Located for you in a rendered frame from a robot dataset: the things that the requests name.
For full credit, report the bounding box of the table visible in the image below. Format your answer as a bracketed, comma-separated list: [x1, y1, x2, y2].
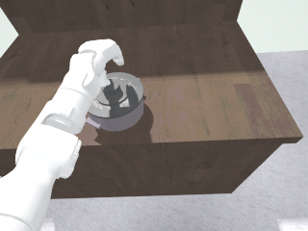
[0, 0, 303, 199]

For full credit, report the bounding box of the lid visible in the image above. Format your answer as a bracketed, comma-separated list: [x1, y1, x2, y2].
[88, 72, 143, 119]

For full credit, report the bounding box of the robot left forearm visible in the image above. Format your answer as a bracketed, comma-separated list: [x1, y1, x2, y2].
[15, 47, 106, 165]

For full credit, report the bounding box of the pot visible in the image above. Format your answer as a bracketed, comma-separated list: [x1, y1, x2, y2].
[86, 78, 144, 132]

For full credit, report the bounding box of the left robot upper arm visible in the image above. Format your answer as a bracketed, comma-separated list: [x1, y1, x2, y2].
[0, 123, 82, 231]

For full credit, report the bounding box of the robot left hand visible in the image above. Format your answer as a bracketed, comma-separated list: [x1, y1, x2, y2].
[78, 38, 124, 88]

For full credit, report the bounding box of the knob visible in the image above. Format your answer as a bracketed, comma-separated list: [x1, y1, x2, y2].
[101, 78, 120, 96]

